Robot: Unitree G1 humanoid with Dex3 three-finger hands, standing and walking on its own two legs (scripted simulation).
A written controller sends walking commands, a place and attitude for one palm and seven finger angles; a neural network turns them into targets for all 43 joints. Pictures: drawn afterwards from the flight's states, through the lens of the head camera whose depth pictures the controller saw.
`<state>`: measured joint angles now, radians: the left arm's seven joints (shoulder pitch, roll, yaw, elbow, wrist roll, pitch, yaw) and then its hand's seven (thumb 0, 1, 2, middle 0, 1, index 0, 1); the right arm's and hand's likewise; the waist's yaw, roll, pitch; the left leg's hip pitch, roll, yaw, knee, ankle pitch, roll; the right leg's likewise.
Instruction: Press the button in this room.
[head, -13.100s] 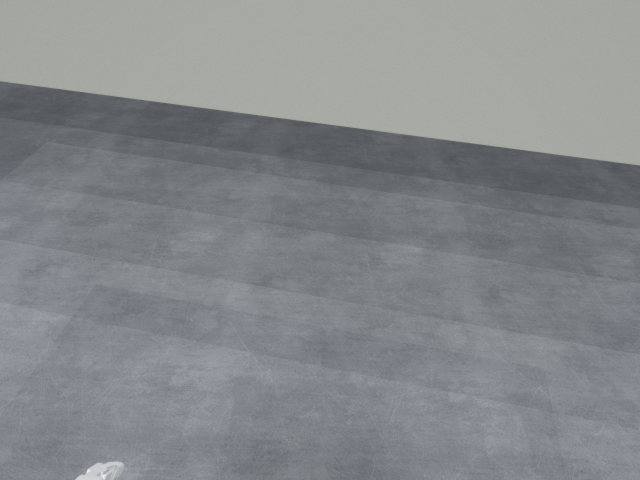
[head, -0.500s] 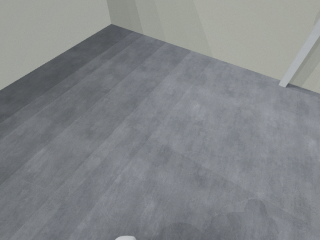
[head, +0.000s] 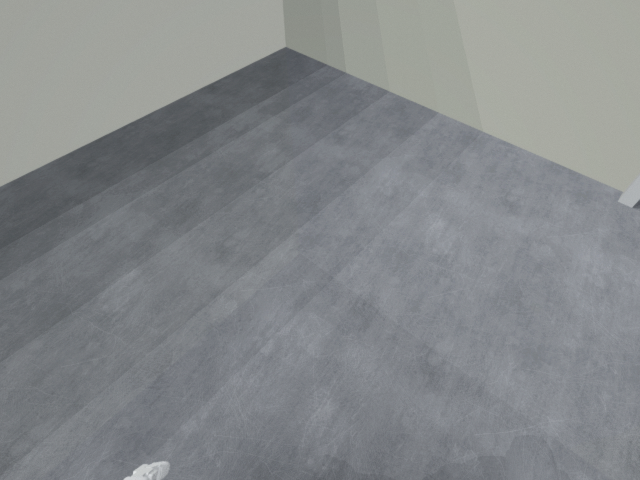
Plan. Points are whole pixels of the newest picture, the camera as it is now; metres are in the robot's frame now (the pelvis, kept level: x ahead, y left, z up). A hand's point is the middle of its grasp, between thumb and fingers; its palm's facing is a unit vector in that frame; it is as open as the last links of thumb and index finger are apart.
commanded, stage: turn or walk to find it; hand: left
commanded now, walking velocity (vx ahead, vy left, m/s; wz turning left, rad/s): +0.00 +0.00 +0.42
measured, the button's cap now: out of the picture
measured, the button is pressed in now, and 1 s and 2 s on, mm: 0 0 0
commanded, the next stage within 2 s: none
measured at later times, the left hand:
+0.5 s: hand out of the picture -0.04 +0.21 -0.18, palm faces +0.29 -0.93 -0.24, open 7.4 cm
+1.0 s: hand out of the picture +0.01 +0.23 -0.15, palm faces +0.43 -0.86 -0.27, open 7.4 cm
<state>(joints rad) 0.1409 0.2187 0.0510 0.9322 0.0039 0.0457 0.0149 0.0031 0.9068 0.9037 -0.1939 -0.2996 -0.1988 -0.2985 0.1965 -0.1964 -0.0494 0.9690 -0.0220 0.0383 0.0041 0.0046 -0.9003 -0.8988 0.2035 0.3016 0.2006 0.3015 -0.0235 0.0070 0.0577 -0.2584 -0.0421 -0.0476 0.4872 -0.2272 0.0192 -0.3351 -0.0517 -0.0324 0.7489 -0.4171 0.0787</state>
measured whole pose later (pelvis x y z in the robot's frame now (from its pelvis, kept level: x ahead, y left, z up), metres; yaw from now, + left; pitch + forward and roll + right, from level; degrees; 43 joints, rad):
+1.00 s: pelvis -0.02 +0.00 -0.01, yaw +26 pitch +1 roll +1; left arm 0.11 0.21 0.04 0.90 0.00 0.02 0.01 0.00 0.91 0.90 -0.19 -0.30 -0.20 -0.30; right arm 0.23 -0.20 -0.06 0.98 -0.02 0.04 0.00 0.01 -0.90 -0.90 0.20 0.30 0.20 0.30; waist -0.03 0.02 0.06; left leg -0.28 -0.06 -0.09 0.54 -0.27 0.00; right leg -0.27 -0.04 -0.04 0.57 -0.30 0.07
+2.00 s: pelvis -0.04 -0.02 -0.01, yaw +52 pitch +0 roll +1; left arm 0.12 0.20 0.04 0.90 0.00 0.02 0.02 0.00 0.91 0.90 -0.19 -0.30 -0.20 -0.30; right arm 0.25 -0.20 -0.06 0.98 -0.02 0.05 0.00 0.01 -0.90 -0.90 0.20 0.30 0.20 0.30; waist -0.04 0.02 0.05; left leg -0.30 -0.06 -0.10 0.54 -0.24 0.00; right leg -0.26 -0.03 -0.04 0.56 -0.31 0.06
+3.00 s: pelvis -0.05 -0.06 +0.00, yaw +76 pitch -1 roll +1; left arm 0.17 0.18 0.02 0.95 0.01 -0.01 0.02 0.00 0.91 0.90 -0.19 -0.30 -0.20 -0.30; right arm 0.21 -0.22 -0.05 1.02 -0.01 0.05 -0.01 0.01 -0.90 -0.90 0.20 0.30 0.20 0.30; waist -0.01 0.05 0.05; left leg -0.29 -0.03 -0.08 0.64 -0.41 -0.01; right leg -0.25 -0.02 -0.06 0.56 -0.31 -0.03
